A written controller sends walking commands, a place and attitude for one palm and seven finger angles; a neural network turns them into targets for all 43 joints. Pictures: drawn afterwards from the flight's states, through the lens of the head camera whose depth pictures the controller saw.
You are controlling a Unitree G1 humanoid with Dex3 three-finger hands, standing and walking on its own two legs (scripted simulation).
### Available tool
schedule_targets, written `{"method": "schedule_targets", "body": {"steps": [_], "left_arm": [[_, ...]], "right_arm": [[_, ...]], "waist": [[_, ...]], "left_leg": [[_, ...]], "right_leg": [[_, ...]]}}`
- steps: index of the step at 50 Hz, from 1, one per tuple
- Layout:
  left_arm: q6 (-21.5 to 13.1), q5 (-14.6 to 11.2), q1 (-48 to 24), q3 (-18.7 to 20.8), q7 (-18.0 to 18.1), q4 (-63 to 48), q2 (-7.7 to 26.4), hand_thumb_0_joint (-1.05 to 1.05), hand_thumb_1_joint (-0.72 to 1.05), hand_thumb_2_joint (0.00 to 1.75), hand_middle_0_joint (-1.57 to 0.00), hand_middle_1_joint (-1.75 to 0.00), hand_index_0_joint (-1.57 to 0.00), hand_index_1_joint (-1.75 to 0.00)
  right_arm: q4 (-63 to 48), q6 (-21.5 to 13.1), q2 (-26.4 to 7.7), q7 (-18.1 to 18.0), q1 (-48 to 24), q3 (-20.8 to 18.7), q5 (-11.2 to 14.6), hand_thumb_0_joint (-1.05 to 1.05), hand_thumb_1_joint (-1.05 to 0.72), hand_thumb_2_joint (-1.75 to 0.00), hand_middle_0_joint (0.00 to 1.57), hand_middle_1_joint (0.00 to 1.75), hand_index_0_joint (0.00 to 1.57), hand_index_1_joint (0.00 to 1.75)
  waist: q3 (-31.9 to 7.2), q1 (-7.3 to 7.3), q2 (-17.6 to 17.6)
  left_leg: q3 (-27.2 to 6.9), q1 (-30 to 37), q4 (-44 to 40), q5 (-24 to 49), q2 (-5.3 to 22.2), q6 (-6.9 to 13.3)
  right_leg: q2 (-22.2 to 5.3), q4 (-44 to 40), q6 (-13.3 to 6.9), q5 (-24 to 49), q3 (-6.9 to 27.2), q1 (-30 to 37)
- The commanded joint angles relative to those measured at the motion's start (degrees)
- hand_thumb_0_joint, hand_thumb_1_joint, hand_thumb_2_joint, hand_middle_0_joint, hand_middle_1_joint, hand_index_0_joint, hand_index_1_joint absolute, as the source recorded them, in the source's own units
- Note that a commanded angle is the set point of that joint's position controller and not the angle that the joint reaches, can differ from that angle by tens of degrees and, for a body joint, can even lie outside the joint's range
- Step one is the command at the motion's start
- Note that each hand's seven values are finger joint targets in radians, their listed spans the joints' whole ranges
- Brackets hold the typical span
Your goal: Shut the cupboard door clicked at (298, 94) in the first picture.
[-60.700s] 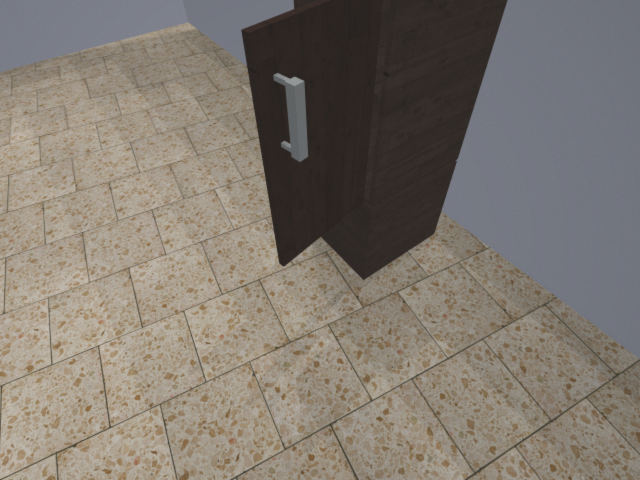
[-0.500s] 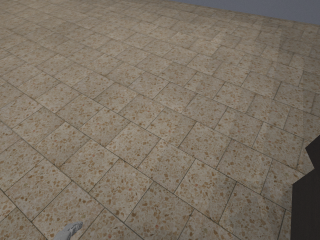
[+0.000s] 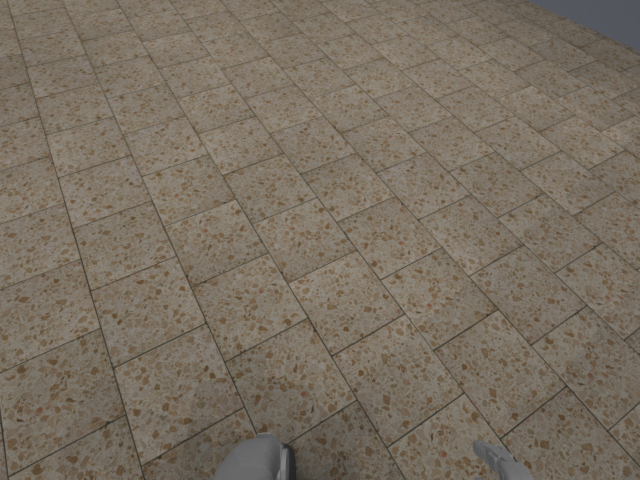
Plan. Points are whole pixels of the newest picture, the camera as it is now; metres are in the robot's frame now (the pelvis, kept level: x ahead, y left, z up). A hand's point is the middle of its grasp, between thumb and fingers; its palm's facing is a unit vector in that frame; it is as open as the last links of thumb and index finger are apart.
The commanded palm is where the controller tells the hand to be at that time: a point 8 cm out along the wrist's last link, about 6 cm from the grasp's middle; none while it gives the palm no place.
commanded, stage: walk to a spot facing it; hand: left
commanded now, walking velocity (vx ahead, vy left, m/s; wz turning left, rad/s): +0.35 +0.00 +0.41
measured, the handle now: out of the picture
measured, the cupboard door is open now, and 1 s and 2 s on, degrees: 21 21 21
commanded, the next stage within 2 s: turn to face it in 0.30 s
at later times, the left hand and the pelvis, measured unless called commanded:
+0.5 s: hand (202, 345) +0.30 +0.22 -0.15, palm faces +0.05 -0.99 -0.15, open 7.4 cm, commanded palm none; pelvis +0.21 +0.04 +0.02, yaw +3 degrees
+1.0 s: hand (214, 282) +0.42 +0.23 -0.15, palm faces -0.10 -0.97 -0.23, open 7.3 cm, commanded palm none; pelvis +0.35 +0.04 +0.02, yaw -11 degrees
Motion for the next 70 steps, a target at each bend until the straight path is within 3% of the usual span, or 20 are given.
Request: {"method": "schedule_targets", "body": {"steps": [1,2,3,7,16,23,28,30,31,32,34,38,48,53,54,55,56,57,60,70], "left_arm": [[-1.03,-1.3,-5.35,1.46,-0.85,-9.82,8.09,0.0,0.9,0.9,-0.2,-0.3,-0.2,-0.3],[-0.43,-1.14,-11.02,1.47,-0.2,-11.99,9.66,0.0,0.9,0.9,-0.2,-0.3,-0.2,-0.3],[-0.51,-0.99,-11.69,1.8,0.03,-12.52,8.73,0.0,0.9,0.9,-0.2,-0.3,-0.2,-0.3],[1.59,0.7,-3.81,1.54,-0.64,-6.1,4.86,0.0,0.9,0.9,-0.2,-0.3,-0.2,-0.3],[2.64,-0.25,-13.46,1.12,-0.9,-7.62,4.89,0.0,0.9,0.9,-0.2,-0.3,-0.2,-0.3],[1.84,-0.73,-19.37,-0.21,-0.45,-7.98,2.63,0.0,0.9,0.9,-0.2,-0.3,-0.2,-0.3],[1.83,-0.65,-11.27,0.42,-0.07,-6.21,4.31,0.0,0.9,0.9,-0.2,-0.3,-0.2,-0.3],[1.12,-0.15,1.66,1.95,0.17,-2.66,8.3,0.0,0.9,0.9,-0.2,-0.3,-0.2,-0.3],[0.44,-0.14,6.47,3.08,0.72,-1.42,12.93,0.0,0.9,0.9,-0.2,-0.3,-0.2,-0.3],[0.82,-1.42,3.77,2.72,1.25,-2.28,13.76,0.0,0.9,0.9,-0.2,-0.3,-0.2,-0.3],[1.61,-1.36,-6.84,2.34,2.14,-5.61,9.87,0.0,0.9,0.9,-0.2,-0.3,-0.2,-0.3],[1.1,-0.91,-11.26,2.06,1.95,-6.78,8.77,0.0,0.9,0.9,-0.2,-0.3,-0.2,-0.3],[2.42,-0.39,-7.6,3.56,0.64,-7.95,12.01,0.0,0.9,0.9,-0.2,-0.3,-0.2,-0.3],[3.59,-0.66,-11.34,4.29,0.85,-10.27,13.12,0.0,0.9,0.9,-0.2,-0.3,-0.2,-0.3],[3.76,-1.11,-12.16,3.88,0.86,-11.12,11.58,0.0,0.9,0.9,-0.2,-0.3,-0.2,-0.3],[3.86,-1.64,-10.6,3.3,0.59,-12.03,8.37,0.0,0.9,0.9,-0.2,-0.3,-0.2,-0.3],[3.75,-1.6,-10.91,2.9,0.26,-12.93,7.92,0.0,0.9,0.9,-0.2,-0.3,-0.2,-0.3],[4.02,-1.06,-11.79,3.09,0.15,-13.21,9.48,0.0,0.9,0.9,-0.2,-0.3,-0.2,-0.3],[5.18,-0.51,-10.52,3.79,-0.98,-11.93,10.75,0.0,0.9,0.9,-0.2,-0.3,-0.2,-0.3],[6.0,-0.71,-18.43,1.95,-2.42,-14.52,7.88,0.0,0.9,0.9,-0.2,-0.3,-0.2,-0.3]], "right_arm": [[1.23,-2.37,-18.71,-2.07,25.32,-4.95,-0.37,0.0,-0.9,-0.9,0.2,0.3,0.2,0.3],[2.08,-1.78,-18.88,-2.91,25.4,-4.86,0.67,0.0,-0.9,-0.9,0.2,0.3,0.2,0.3],[0.91,-1.79,-16.93,-3.17,20.93,-4.11,0.64,0.0,-0.9,-0.9,0.2,0.3,0.2,0.3],[-1.61,-3.61,-7.18,-3.84,9.46,-0.72,0.46,0.0,-0.9,-0.9,0.2,0.3,0.2,0.3],[4.04,-4.22,-4.03,-4.51,18.22,-0.23,1.3,0.0,-0.9,-0.9,0.2,0.3,0.2,0.3],[8.92,-4.21,-2.09,-5.66,26.02,0.67,0.37,0.0,-0.9,-0.9,0.2,0.3,0.2,0.3],[9.27,-3.27,-4.53,-6.6,23.41,-0.07,0.78,0.0,-0.9,-0.9,0.2,0.3,0.2,0.3],[7.69,-3.16,-5.15,-6.33,19.44,-0.68,2.07,0.0,-0.9,-0.9,0.2,0.3,0.2,0.3],[6.15,-3.64,-2.11,-5.96,20.25,-0.6,2.84,0.0,-0.9,-0.9,0.2,0.3,0.2,0.3],[5.88,-2.92,-3.32,-6.05,19.83,-0.58,2.47,0.0,-0.9,-0.9,0.2,0.3,0.2,0.3],[4.47,-1.79,-1.41,-5.43,15.26,-0.45,1.45,0.0,-0.9,-0.9,0.2,0.3,0.2,0.3],[4.34,0.9,0.63,-4.53,15.89,-0.11,0.6,0.0,-0.9,-0.9,0.2,0.3,0.2,0.3],[-3.73,0.47,-2.99,-4.62,1.7,-0.71,1.19,0.0,-0.9,-0.9,0.2,0.3,0.2,0.3],[-3.78,-0.45,-4.37,-5.07,6.01,-0.95,1.86,0.0,-0.9,-0.9,0.2,0.3,0.2,0.3],[-3.3,-0.96,-6.59,-5.3,8.36,-1.24,1.71,0.0,-0.9,-0.9,0.2,0.3,0.2,0.3],[-3.83,-1.5,-10.83,-5.34,9.21,-2.07,1.06,0.0,-0.9,-0.9,0.2,0.3,0.2,0.3],[-4.67,-1.22,-13.93,-5.45,10.72,-2.4,0.43,0.0,-0.9,-0.9,0.2,0.3,0.2,0.3],[-5.3,-0.71,-12.91,-5.52,10.38,-1.85,-0.06,0.0,-0.9,-0.9,0.2,0.3,0.2,0.3],[-7.52,-0.82,-9.7,-5.69,3.34,-0.54,0.09,0.0,-0.9,-0.9,0.2,0.3,0.2,0.3],[-3.61,-0.5,-11.25,-5.11,12.49,-1.81,0.11,0.0,-0.9,-0.9,0.2,0.3,0.2,0.3]], "waist": [[-20.75,-13.45,19.64],[-19.98,-13.3,10.0],[-14.29,-10.13,4.45],[-4.42,-2.5,7.3],[-1.95,-3.11,5.11],[-1.34,-5.07,6.55],[-5.54,-0.69,7.43],[-11.62,5.53,1.96],[-18.53,5.33,-9.58],[-17.85,3.43,-6.81],[-7.86,0.04,-1.56],[-7.91,-4.35,2.05],[-10.62,-0.57,-6.56],[-11.8,-3.37,-6.87],[-12.8,-4.37,-3.96],[-13.68,-4.11,9.73],[-13.07,-4.33,17.5],[-10.48,-4.48,9.81],[-7.65,-1.13,13.96],[-9.07,-4.72,14.35]], "left_leg": [[-40.03,45.38,-16.53,10.2,20.86,12.84],[-43.03,44.47,-20.24,12.65,23.43,14.31],[-37.85,35.11,-21.74,4.18,23.16,12.82],[-21.08,12.82,-26.87,0.88,11.42,4.39],[-15.7,23.19,-30.43,15.85,10.13,3.57],[-9.55,32.44,-21.6,51.94,11.42,1.99],[-6.22,32.54,-8.02,66.96,13.39,0.6],[-2.99,20.29,13.53,51.39,7.73,-2.4],[0.16,3.24,33.9,-3.15,-3.66,-4.99],[-8.02,-0.15,41.02,-19.44,-3.89,-4.9],[-11.21,-4.31,38.99,-12.5,1.42,-5.06],[-9.52,0.54,28.52,-5.46,2.97,-6.96],[-9.12,-2.11,11.45,-6.19,0.77,-8.92],[-8.91,14.69,-9.56,1.83,-1.18,-7.93],[-10.45,23.56,-16.08,6.9,2.47,-7.24],[-22.35,30.26,-20.42,14.94,14.74,-3.38],[-30.68,29.72,-20.39,28.62,26.26,3.7],[-28.77,23.66,-19.62,29.92,27.25,6.91],[-17.78,19.51,-19.3,31.46,20.35,4.85],[-4.4,27.06,-16.1,36.12,18.08,3.22]], "right_leg": [[3.62,46.99,-1.41,-6.22,9.0,-38.9],[3.25,52.31,-2.67,-5.14,18.59,-43.38],[0.8,51.76,-3.13,-1.82,19.75,-42.91],[-0.3,41.01,-2.3,11.37,21.57,-33.4],[2.5,26.09,-1.69,23.61,22.49,-40.09],[6.95,13.48,-5.71,21.23,19.31,-36.37],[11.54,6.73,-8.85,17.94,16.41,-22.14],[6.91,-0.32,-12.59,39.22,22.81,-2.56],[-10.83,-2.06,-21.05,69.82,47.69,11.56],[-15.01,-6.76,-25.54,68.33,52.7,7.11],[-9.71,-9.8,-22.39,52.53,45.71,-5.39],[-2.39,-11.77,-15.92,43.61,35.62,-16.36],[-0.33,-6.67,-15.38,45.98,43.26,-8.11],[2.42,-0.71,-11.14,40.9,44.77,-14.63],[5.77,2.52,-8.64,33.06,42.3,-20.57],[12.89,10.04,-5.47,12.1,35.71,-29.95],[13.74,23.42,-2.98,-10.65,26.84,-33.96],[10.79,31.71,-2.62,-9.53,27.4,-32.3],[8.32,39.97,-0.99,-2.63,25.66,-34.06],[7.38,21.94,-0.98,3.24,18.38,-29.81]]}}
